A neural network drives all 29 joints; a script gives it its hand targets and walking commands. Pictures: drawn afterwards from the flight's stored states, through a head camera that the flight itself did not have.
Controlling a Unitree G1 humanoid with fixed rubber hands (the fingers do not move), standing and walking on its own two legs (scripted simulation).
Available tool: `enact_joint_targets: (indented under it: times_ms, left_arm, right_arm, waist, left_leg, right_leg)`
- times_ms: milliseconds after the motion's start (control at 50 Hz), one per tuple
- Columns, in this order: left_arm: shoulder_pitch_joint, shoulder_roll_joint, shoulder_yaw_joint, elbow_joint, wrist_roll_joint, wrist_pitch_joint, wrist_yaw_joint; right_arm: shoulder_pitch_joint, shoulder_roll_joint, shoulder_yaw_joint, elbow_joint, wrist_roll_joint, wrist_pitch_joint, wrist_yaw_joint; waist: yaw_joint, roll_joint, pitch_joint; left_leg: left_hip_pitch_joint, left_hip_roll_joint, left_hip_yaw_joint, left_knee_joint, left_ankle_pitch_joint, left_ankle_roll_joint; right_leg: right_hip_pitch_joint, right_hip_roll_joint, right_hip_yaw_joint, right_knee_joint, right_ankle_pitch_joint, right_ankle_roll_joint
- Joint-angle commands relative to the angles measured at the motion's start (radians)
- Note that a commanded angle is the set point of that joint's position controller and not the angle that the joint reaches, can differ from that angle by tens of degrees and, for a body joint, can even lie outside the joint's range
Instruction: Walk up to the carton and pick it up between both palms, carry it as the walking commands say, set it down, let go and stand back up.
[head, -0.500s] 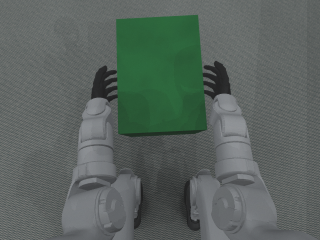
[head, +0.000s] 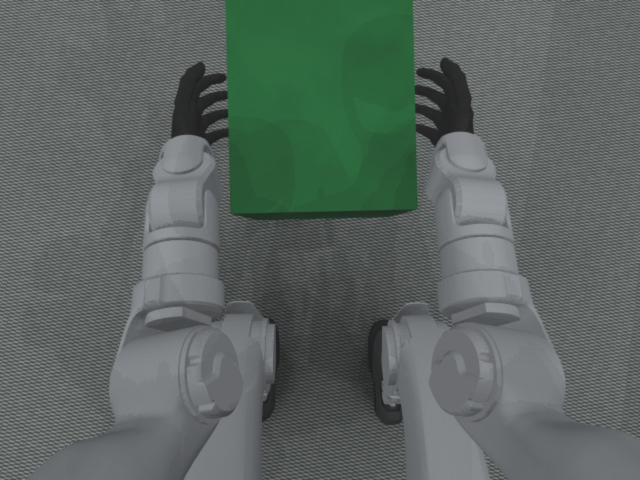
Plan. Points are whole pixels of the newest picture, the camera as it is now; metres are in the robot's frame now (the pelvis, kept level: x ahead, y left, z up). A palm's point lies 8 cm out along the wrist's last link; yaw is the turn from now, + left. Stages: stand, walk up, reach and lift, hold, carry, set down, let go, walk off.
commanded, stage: set down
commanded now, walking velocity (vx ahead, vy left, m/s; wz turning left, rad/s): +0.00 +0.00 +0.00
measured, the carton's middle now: (320, 107) +0.56 +0.02 -0.17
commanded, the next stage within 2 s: none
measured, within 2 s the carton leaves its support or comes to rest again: neither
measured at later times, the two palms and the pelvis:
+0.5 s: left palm (213, 143) +0.52 +0.16 -0.18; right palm (428, 146) +0.52 -0.13 -0.18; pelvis -0.01 +0.00 -0.06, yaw +0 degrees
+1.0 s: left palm (224, 144) +0.54 +0.17 -0.26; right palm (412, 147) +0.54 -0.13 -0.26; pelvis +0.00 +0.00 -0.11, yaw +0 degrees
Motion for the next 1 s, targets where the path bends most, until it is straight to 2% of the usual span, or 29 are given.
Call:
enact_joint_targets:
  times_ms: [0, 440, 880, 980]
  left_arm:
    - [-0.620, -0.924, -0.525, 0.072, -0.164, -0.032, -0.286]
    - [-0.742, -0.838, -0.541, 0.116, -0.214, -0.064, -0.284]
    - [-0.841, -0.735, -0.585, 0.160, -0.300, -0.121, -0.270]
    - [-0.825, -0.714, -0.565, 0.210, -0.304, -0.129, -0.276]
  right_arm:
    - [-0.590, 0.934, 0.530, 0.117, 0.148, 0.000, 0.286]
    - [-0.751, 0.838, 0.557, 0.112, 0.215, -0.036, 0.269]
    - [-0.895, 0.696, 0.592, 0.122, 0.308, -0.104, 0.251]
    - [-0.854, 0.687, 0.560, 0.185, 0.306, -0.112, 0.257]
  waist:
    - [0.022, 0.029, -1.008]
    - [0.018, 0.027, -0.984]
    - [0.007, 0.036, -0.872]
    - [0.004, 0.044, -0.768]
  left_leg:
    - [0.588, -0.155, 0.121, -0.122, 0.194, 0.005]
    - [0.476, -0.137, 0.129, 0.051, 0.192, 0.010]
    - [0.460, -0.114, 0.117, 0.222, 0.222, 0.016]
    - [0.413, -0.112, 0.111, 0.250, 0.226, 0.019]
  right_leg:
    - [0.496, 0.157, -0.133, -0.124, 0.176, -0.003]
    - [0.393, 0.135, -0.152, 0.048, 0.173, 0.006]
    - [0.341, 0.110, -0.157, 0.220, 0.185, 0.004]
    - [0.299, 0.107, -0.152, 0.251, 0.195, -0.001]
